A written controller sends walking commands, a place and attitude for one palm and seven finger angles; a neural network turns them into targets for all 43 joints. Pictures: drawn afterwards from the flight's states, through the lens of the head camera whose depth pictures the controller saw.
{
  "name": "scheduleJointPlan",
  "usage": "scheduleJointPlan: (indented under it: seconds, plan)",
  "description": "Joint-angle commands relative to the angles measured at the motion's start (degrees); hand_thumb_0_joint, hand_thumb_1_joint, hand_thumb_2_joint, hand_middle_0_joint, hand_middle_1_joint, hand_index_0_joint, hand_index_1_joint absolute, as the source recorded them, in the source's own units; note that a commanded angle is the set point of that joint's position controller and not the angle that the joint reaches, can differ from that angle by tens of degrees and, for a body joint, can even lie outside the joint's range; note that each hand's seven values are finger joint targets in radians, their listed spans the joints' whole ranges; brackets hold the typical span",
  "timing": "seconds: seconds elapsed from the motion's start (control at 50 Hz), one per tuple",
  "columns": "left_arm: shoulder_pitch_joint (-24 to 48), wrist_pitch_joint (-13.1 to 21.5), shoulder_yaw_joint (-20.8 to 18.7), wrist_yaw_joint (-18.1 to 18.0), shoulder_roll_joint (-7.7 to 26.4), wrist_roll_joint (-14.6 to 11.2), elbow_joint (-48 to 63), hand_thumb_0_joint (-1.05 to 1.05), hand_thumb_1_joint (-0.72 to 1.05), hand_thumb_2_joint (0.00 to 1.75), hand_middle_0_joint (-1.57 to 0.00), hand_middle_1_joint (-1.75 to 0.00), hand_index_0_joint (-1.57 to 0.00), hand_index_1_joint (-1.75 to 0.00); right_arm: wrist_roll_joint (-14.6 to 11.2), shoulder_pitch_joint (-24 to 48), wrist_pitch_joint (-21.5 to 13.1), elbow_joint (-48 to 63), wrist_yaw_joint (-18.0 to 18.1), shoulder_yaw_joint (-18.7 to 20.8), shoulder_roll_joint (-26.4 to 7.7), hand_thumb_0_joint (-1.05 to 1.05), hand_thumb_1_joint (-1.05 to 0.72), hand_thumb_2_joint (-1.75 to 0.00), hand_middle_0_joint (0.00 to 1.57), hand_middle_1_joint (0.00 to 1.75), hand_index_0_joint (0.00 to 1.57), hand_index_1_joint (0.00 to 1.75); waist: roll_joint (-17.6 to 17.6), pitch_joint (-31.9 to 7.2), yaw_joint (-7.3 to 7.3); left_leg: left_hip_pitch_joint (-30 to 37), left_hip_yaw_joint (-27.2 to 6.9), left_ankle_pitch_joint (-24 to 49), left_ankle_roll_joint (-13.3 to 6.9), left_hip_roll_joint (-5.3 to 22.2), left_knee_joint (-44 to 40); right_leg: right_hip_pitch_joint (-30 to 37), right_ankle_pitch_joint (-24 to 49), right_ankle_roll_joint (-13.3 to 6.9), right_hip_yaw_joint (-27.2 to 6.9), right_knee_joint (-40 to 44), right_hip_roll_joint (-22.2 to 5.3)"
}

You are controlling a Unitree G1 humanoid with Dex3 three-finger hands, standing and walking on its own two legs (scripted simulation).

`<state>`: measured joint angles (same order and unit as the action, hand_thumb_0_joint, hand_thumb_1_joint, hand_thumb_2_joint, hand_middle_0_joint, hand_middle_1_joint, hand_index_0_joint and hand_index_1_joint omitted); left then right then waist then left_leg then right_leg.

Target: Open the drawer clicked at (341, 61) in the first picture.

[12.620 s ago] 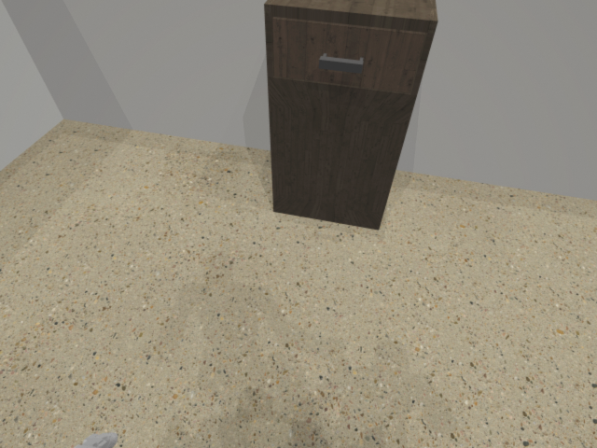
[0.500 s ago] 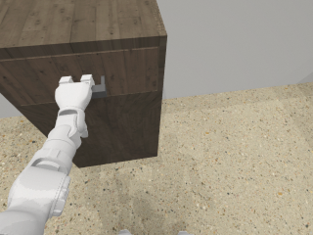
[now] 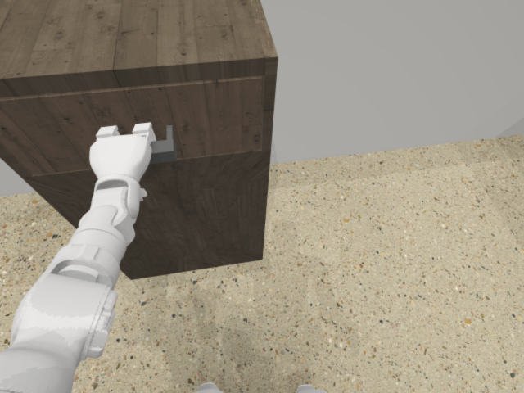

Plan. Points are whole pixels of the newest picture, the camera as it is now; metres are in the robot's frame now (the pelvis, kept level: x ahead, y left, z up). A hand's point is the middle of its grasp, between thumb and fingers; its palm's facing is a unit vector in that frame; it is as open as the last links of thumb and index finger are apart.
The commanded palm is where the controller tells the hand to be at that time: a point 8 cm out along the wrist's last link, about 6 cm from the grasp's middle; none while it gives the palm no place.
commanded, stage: close the thumb around the handle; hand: left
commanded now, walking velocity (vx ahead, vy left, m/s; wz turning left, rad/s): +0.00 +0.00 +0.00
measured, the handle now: (136, 144) +0.53 +0.19 +0.03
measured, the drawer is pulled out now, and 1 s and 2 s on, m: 0.00 0.06 0.18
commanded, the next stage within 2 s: pull the drawer open in 0.32 s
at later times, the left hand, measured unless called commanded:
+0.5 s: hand (133, 176) +0.48 +0.20 +0.01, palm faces -0.05 -0.03 -1.00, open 6.2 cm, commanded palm +0.44 +0.20 +0.06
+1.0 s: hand (132, 207) +0.41 +0.19 +0.01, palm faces -0.02 -0.05 -1.00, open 6.1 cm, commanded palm +0.38 +0.19 +0.06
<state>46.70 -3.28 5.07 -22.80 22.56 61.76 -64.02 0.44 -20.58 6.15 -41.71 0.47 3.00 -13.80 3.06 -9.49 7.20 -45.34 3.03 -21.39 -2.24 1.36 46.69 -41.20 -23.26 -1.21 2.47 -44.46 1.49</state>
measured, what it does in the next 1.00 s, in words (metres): stands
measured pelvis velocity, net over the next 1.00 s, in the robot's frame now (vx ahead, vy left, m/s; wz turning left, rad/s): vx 0.02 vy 0.00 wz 0.00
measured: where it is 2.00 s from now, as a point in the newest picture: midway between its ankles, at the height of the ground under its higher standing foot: outside the picture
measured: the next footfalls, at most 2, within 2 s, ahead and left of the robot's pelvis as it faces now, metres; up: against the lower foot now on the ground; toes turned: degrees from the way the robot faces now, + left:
none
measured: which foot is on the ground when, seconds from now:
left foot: down 0.00-1.00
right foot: down 0.00-1.00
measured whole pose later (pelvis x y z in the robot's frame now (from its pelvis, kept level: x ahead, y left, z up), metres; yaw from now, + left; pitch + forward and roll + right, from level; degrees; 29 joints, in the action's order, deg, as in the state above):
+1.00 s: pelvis +0.02 +0.00 +0.01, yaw +0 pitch +15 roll -1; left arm 26.0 -5.8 8.4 -23.2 16.8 60.9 -43.6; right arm -0.1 -14.5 8.7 -39.1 -0.2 3.7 -13.4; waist 3.1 -9.8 2.3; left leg -35.5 3.6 -21.6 -2.0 0.7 42.0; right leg -31.9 -23.7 -1.3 1.7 -40.5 1.1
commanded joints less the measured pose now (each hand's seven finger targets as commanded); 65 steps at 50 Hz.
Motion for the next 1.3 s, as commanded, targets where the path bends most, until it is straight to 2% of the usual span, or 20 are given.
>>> scheduleJointPlan:
  seconds: [0.0,0.06,0.1,0.2,0.24,0.36,0.4,0.42,0.48,0.54,0.6,0.76,0.8,0.92,0.98,1.06,1.12,1.16,1.26,1.28]
  plan:
    - [22.8,-0.4,-2.2,-1.0,10.6,-0.1,8.3,0.0,0.62,0.78,-0.38,-1.32,-0.38,-1.32,-0.1,-7.1,-1.1,3.1,0.8,3.1,-9.0,0.0,-0.9,-0.9,0.2,0.3,0.2,0.3,0.3,-20.2,1.02,19.0,-2.5,21.9,-0.4,-1.7,-2.8,5.3,20.7,-0.6,-1.2,4.8,2.2]
    - [21.9,-0.4,-4.1,-0.7,12.9,-0.5,8.3,0.0,0.79,0.85,-0.39,-1.34,-0.39,-1.34,0.0,-7.1,-0.9,3.3,1.0,3.0,-9.3,0.0,-0.9,-0.9,0.2,0.3,0.2,0.3,-1.5,-21.7,0.59,18.2,-2.3,22.8,-0.6,-1.9,-2.5,7.8,23.1,-0.5,-1.5,4.7,2.1]
    - [21.3,-0.4,-2.5,-0.5,10.9,-0.2,8.0,0.0,0.9,0.9,-0.4,-1.35,-0.4,-1.35,-0.2,-7.1,-0.9,3.3,0.9,3.1,-9.0,0.0,-0.9,-0.9,0.2,0.3,0.2,0.3,-0.6,-20.6,0.77,18.2,-2.2,22.6,-0.5,-1.8,-2.6,6.9,22.7,-0.4,-1.3,4.7,2.1]
    - [21.0,0.3,-2.4,-0.3,10.2,-0.6,9.6,0.0,0.9,0.9,-0.4,-1.35,-0.4,-1.35,-0.1,-7.0,-0.9,3.5,0.8,3.2,-8.9,0.0,-0.9,-0.9,0.2,0.3,0.2,0.3,-0.5,-21.1,0.76,19.5,-2.1,24.0,-0.5,-1.7,-2.4,7.1,23.8,-0.4,-1.3,4.7,2.1]
    - [19.3,0.2,-4.3,-0.4,12.6,-0.8,9.5,0.0,0.9,0.9,-0.4,-1.35,-0.4,-1.35,-0.1,-6.8,-0.7,3.8,0.9,3.1,-9.1,0.0,-0.9,-0.9,0.2,0.3,0.2,0.3,-1.2,-21.9,-0.13,18.4,-1.8,24.1,-0.6,-2.0,-2.4,9.2,25.2,-0.3,-1.6,4.6,2.0]
    - [19.7,0.3,-4.7,-0.4,13.3,-0.6,10.0,0.0,0.9,0.9,-0.4,-1.35,-0.4,-1.35,-0.1,-6.6,-0.5,3.6,1.0,3.0,-9.1,0.0,-0.9,-0.9,0.2,0.3,0.2,0.3,-1.1,-21.3,-0.18,18.1,-1.7,24.6,-0.6,-1.9,-2.8,9.9,26.0,-0.4,-1.6,4.6,1.9]
    - [19.4,0.3,-2.7,-0.4,11.0,-0.4,10.6,0.0,0.9,0.9,-0.4,-1.35,-0.4,-1.35,-0.3,-6.3,-0.5,3.9,1.0,3.2,-8.9,0.0,-0.9,-0.9,0.2,0.3,0.2,0.3,-0.1,-21.0,0.25,19.2,-1.7,24.5,-0.5,-1.9,-2.8,8.4,25.1,-0.4,-1.5,4.9,2.0]
    - [17.9,0.4,-3.5,-0.5,11.2,-0.3,11.0,0.0,0.9,0.9,-0.4,-1.35,-0.4,-1.35,-0.2,-6.4,-0.6,4.0,0.9,3.4,-8.8,0.0,-0.9,-0.9,0.2,0.3,0.2,0.3,0.6,-21.8,-0.76,19.9,-1.8,25.6,-0.3,-1.8,-2.9,8.7,25.3,-0.6,-1.3,4.5,2.0]
    - [14.3,0.8,-3.3,-0.4,9.3,-1.0,12.5,0.0,0.9,0.9,-0.4,-1.35,-0.4,-1.35,0.0,-6.1,-0.4,4.3,0.5,3.6,-8.7,0.0,-0.9,-0.9,0.2,0.3,0.2,0.3,-0.3,-23.3,-1.34,21.6,-1.8,28.5,-0.3,-1.6,-2.7,9.8,27.6,-0.5,-1.2,4.5,2.1]
    - [9.7,0.7,-3.9,-0.2,9.3,-1.3,13.1,0.0,0.9,0.9,-0.4,-1.35,-0.4,-1.35,-0.3,-5.0,0.0,4.9,0.4,3.6,-8.6,0.0,-0.9,-0.9,0.2,0.3,0.2,0.3,-2.4,-22.0,-2.57,20.1,-1.3,27.7,-0.4,-1.8,-3.4,12.1,28.5,-0.5,-1.3,4.8,2.0]
    - [6.2,0.8,-3.5,-0.4,8.1,-1.2,16.8,0.0,0.9,0.9,-0.4,-1.35,-0.4,-1.35,-0.2,-4.0,0.2,5.5,0.2,3.8,-8.4,0.0,-0.9,-0.9,0.2,0.3,0.2,0.3,-0.9,-23.1,-3.65,22.3,-1.1,31.1,-0.3,-1.6,-3.8,13.4,31.0,-0.6,-1.4,4.8,1.9]
    - [-0.2,-1.2,-0.9,-1.5,3.5,-1.1,24.0,0.0,0.9,0.9,-0.4,-1.35,-0.4,-1.35,-0.5,-0.5,0.8,6.5,-0.4,4.0,-8.1,0.0,-0.9,-0.9,0.2,0.3,0.2,0.3,-2.2,-19.9,-3.85,25.8,-1.9,34.7,-0.1,-1.0,-4.8,12.8,30.1,-0.8,-0.7,5.8,1.9]
    - [-1.2,-1.8,-0.3,-1.8,2.4,-1.0,25.9,0.0,0.9,0.9,-0.4,-1.35,-0.4,-1.35,-0.6,0.3,0.8,6.7,-0.5,4.1,-7.8,0.0,-0.9,-0.9,0.2,0.3,0.2,0.3,-0.6,-19.8,-4.3,27.5,-2.1,35.2,0.0,-0.8,-5.1,12.0,28.8,-0.9,-0.4,5.8,2.0]
    - [-4.8,-3.1,-0.4,-1.6,2.6,-1.7,29.5,0.0,0.9,0.9,-0.4,-1.35,-0.4,-1.35,-0.6,3.4,1.0,7.8,0.0,3.4,-7.6,0.0,-0.9,-0.9,0.2,0.3,0.2,0.3,-3.8,-18.0,-4.7,25.9,-1.4,31.7,-0.2,-1.8,-5.9,15.7,31.2,-0.8,-0.8,6.5,1.5]
    - [-6.3,-3.3,-1.5,-1.6,4.0,-1.3,30.8,0.0,0.9,0.9,-0.4,-1.35,-0.4,-1.35,-0.7,4.7,1.1,8.2,0.5,3.1,-7.3,0.0,-0.9,-0.9,0.2,0.3,0.2,0.3,-2.8,-17.6,-5.54,26.2,-1.4,31.4,-0.2,-1.9,-6.3,16.3,30.5,-0.9,-1.0,6.6,1.3]
    - [-7.2,-3.5,-0.5,-1.5,3.0,-1.2,32.2,0.0,0.9,0.9,-0.4,-1.35,-0.4,-1.35,-0.9,6.5,0.8,8.8,0.7,2.8,-7.1,0.0,-0.9,-0.9,0.2,0.3,0.2,0.3,-4.0,-15.7,-5.34,25.7,-1.4,28.1,-0.1,-2.2,-7.1,16.6,28.8,-1.0,-1.1,7.3,1.1]
    - [-7.6,-3.2,1.4,-1.6,0.8,-1.1,34.5,0.0,0.9,0.9,-0.4,-1.35,-0.4,-1.35,-0.8,7.3,0.5,9.3,0.7,2.7,-6.7,0.0,-0.9,-0.9,0.2,0.3,0.2,0.3,-2.5,-16.2,-5.64,27.0,-1.3,27.7,-0.1,-2.3,-7.0,15.9,28.0,-1.1,-1.1,7.2,1.1]
    - [-9.7,-3.3,-0.6,-1.5,3.0,-1.0,34.3,0.0,0.9,0.9,-0.4,-1.35,-0.4,-1.35,-0.8,7.9,0.6,9.4,0.9,2.6,-6.9,0.0,-0.9,-0.9,0.2,0.3,0.2,0.3,-3.6,-16.1,-6.13,26.3,-1.3,26.9,0.0,-2.5,-7.3,17.2,28.2,-1.1,-1.4,7.4,1.0]
    - [-10.9,-3.0,0.5,-1.4,1.7,-1.1,36.0,0.0,0.9,0.9,-0.4,-1.35,-0.4,-1.35,-0.9,9.3,0.0,9.6,1.2,2.3,-6.6,0.0,-0.9,-0.9,0.2,0.3,0.2,0.3,-4.0,-14.4,-6.05,25.6,-1.1,24.3,-0.1,-2.7,-7.7,17.1,26.9,-1.0,-1.7,7.9,0.9]
    - [-11.6,-2.7,0.1,-1.5,2.3,-1.1,37.6,0.0,0.9,0.9,-0.4,-1.35,-0.4,-1.35,-0.9,9.3,-0.2,10.0,1.1,2.4,-6.5,0.0,-0.9,-0.9,0.2,0.3,0.2,0.3,-2.6,-15.1,-6.75,25.9,-1.0,24.4,0.0,-2.8,-7.8,17.4,26.9,-1.2,-1.7,7.7,0.9]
